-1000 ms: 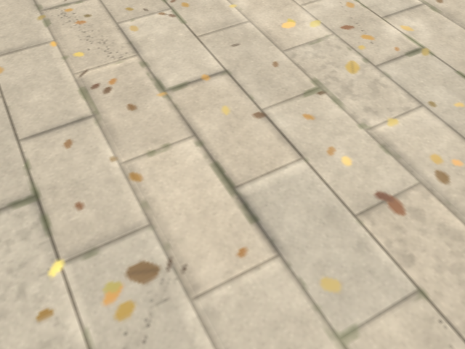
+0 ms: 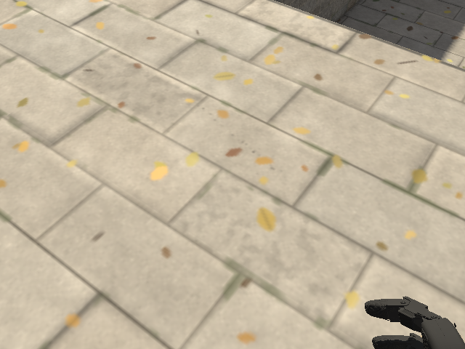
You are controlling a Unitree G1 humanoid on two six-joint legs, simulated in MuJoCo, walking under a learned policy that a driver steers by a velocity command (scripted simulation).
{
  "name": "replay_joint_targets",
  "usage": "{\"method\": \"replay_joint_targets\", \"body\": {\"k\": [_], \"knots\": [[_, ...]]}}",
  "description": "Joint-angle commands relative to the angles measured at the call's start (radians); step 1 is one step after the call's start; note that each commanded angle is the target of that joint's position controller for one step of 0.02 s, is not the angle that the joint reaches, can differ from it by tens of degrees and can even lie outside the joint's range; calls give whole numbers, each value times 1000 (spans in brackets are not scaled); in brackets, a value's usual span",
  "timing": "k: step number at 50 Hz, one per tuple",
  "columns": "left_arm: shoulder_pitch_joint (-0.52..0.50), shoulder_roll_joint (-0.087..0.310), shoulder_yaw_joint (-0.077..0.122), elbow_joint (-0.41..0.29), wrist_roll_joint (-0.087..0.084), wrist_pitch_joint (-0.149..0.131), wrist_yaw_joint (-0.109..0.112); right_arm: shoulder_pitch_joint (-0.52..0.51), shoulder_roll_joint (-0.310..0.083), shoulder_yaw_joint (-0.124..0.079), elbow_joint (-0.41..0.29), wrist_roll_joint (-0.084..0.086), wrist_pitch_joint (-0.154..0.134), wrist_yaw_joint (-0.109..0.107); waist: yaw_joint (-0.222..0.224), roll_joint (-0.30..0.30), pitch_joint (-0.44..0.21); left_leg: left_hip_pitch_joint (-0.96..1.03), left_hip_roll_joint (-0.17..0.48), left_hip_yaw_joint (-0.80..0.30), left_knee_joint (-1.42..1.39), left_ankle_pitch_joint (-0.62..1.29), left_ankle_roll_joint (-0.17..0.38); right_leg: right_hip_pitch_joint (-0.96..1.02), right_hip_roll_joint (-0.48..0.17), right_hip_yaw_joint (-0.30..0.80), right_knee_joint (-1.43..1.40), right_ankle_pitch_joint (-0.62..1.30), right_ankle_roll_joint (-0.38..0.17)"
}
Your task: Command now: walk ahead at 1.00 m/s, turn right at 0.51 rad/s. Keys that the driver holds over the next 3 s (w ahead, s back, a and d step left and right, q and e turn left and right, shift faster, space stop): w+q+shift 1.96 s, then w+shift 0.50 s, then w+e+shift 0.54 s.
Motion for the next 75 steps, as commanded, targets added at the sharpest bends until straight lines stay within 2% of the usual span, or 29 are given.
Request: {"method": "replay_joint_targets", "body": {"k": [1, 6, 9, 10, 11, 12, 15, 22, 27, 30, 31, 32, 33, 36, 40, 47, 51, 52, 53, 54, 55, 58, 61, 66, 70, 72, 73, 74, 75], "knots": [[-35, 125, 29, -75, -23, -47, -7, -40, -55, -7, -47, 23, 2, 16, -3, 18, 59, 268, -63, 162, -294, 321, 34, -247, -198, 154, -239, 432, -68], [28, 170, 30, -43, 10, -63, 0, -91, -134, -40, -56, 32, -9, 3, 37, -73, 14, 228, -144, 218, -491, 270, 150, 187, -311, 80, -141, 937, 17], [-82, 222, 39, -58, 60, -33, 28, 384, -232, -96, 87, 50, -2, -14, -228, -118, -215, 613, -213, 217, -474, 70, 210, 207, -337, -16, 374, 1221, 55], [-135, 175, 26, -83, 65, -32, 32, 596, -287, -118, 135, 42, 10, -27, -324, -45, -305, 866, -97, 73, -385, -117, 253, -18, -291, -62, 761, 939, 66], [-9, 34, -10, -137, 15, -47, 0, 561, -375, -146, 155, 18, 14, -16, -157, 362, -349, 1132, 128, -557, -537, -336, 430, -500, -90, -76, 1130, -47, 144], [-81, 84, -20, -146, 30, -63, 5, 467, -285, -139, 138, 37, 22, 5, -167, 224, -286, 1107, 132, -771, -704, -402, 433, -668, -128, -6, 1152, -102, 122], [-296, 96, -37, -220, 58, -73, -1, 416, -181, -121, 162, 46, 15, 6, -117, -53, -51, 744, 34, -464, -739, -172, 372, -634, -257, 10, 938, 10, 140], [-524, 42, -89, -365, 50, -28, -35, 421, -212, -132, 172, 62, -12, -1, -85, 39, 101, 331, -121, -269, -892, 14, 334, -453, -288, -89, 395, 198, 229], [-582, 58, -84, -389, 34, -33, -20, 489, -247, -152, 187, 80, -8, 2, -144, 58, 28, 509, -107, -276, -779, 373, 255, -287, -229, -93, 170, 360, 207], [-330, 140, -41, -325, 35, -46, 12, 462, -302, -164, 184, 70, -5, -3, -12, 40, -157, 559, -143, -243, -375, 651, 194, 43, -201, -89, 118, 178, 168], [-133, 195, -15, -292, 47, -52, 33, 424, -274, -158, 165, 69, -15, 1, 84, 21, -266, 414, -179, -217, -117, 483, 182, 287, -323, 15, 150, 21, 140], [26, 267, 12, -271, 83, -49, 51, 440, -114, -120, 128, 83, -24, -7, 97, -182, -409, 174, -252, -110, 213, -180, 179, 546, -631, 368, 105, -298, 88], [-36, 311, 29, -262, 70, -36, 39, 501, -121, -100, 78, 104, -11, -9, 20, -391, -501, -11, -249, -26, 413, -323, 173, 574, -755, 812, -66, -477, -5], [-176, 86, -10, -249, 61, -33, 26, 267, -174, -111, 97, 45, 27, 9, 13, -33, -102, -68, -109, 25, 353, -117, 163, 189, -582, 348, -105, -147, 44], [-107, 39, -19, -146, 20, -64, 7, 161, -94, -88, 16, 28, 77, 45, -52, -93, 1, -114, -45, 44, 309, -115, 152, 71, -532, 48, -157, 228, 90], [-130, 124, -5, -95, 20, -81, 11, -55, -112, -58, -86, 30, 75, 93, -87, -32, 112, 128, -122, 256, -157, 206, 199, -46, -417, -356, -259, 682, 163], [-108, 247, 24, -110, 26, -38, 32, 215, -194, -90, -2, 28, 64, 66, -248, -107, -65, 472, -252, 293, -218, 68, 275, 76, -488, -357, 218, 1347, 171], [-152, 250, 26, -136, 32, -20, 32, 437, -246, -120, 71, 30, 58, 48, -338, -92, -170, 735, -275, 244, -265, 43, 308, -26, -489, -335, 503, 1259, 157], [-137, 204, 21, -135, 45, -13, 20, 491, -296, -151, 114, 39, 62, 20, -315, 32, -173, 936, -236, 127, -320, -28, 333, -255, -372, -331, 868, 508, 174], [-61, 85, -10, -218, 48, -19, 7, 365, -418, -174, 70, 30, 84, 6, -146, 277, -188, 1105, 1, -346, -375, 70, 451, -632, -215, -284, 1276, -248, 230], [-150, 149, -10, -298, 34, -42, 10, 419, -433, -185, 31, 35, 95, 1, -212, 150, -356, 1200, 79, -634, -577, -126, 551, -774, -215, -58, 1328, -187, 224], [-240, 136, -30, -301, 50, -57, 13, 346, -318, -159, 72, 47, 64, -23, -91, -73, -29, 749, 12, -518, -736, -82, 451, -707, -332, -18, 1030, -100, 224], [-211, 115, -34, -295, 73, 6, 11, 303, -255, -131, 70, 54, 24, -18, -11, -79, 28, 453, -74, -364, -769, 16, 439, -549, -372, -26, 822, -180, 266], [-454, 48, -63, -384, 30, 7, -14, 301, -272, -146, 76, 60, 0, -1, -79, 2, 66, 275, -186, -258, -813, 117, 343, -319, -321, -76, 363, 312, 258], [-447, 108, -43, -376, 18, 0, -6, 354, -300, -161, 94, 64, 7, -5, -102, 40, 5, 497, -142, -322, -682, 337, 276, -206, -261, -57, 185, 300, 229], [-211, 182, -7, -317, 19, -8, 16, 324, -351, -170, 96, 54, 10, -4, 36, 3, -141, 540, -175, -286, -352, 563, 225, 50, -212, -85, 166, 114, 212], [4, 234, 17, -275, 31, -13, 38, 281, -312, -157, 83, 49, -1, 1, 145, -17, -244, 400, -219, -241, -64, 481, 200, 302, -294, -29, 203, -13, 192], [148, 310, 35, -251, 71, -18, 55, 279, -134, -111, 37, 58, -13, -7, 150, -277, -344, 140, -316, -139, 290, -264, 191, 525, -584, 333, 92, -420, 163], [3, 343, 47, -270, 69, -14, 41, 375, -130, -90, -13, 89, -8, -8, 9, -493, -405, -41, -306, -60, 446, -331, 187, 500, -725, 869, -145, -574, 90]]}}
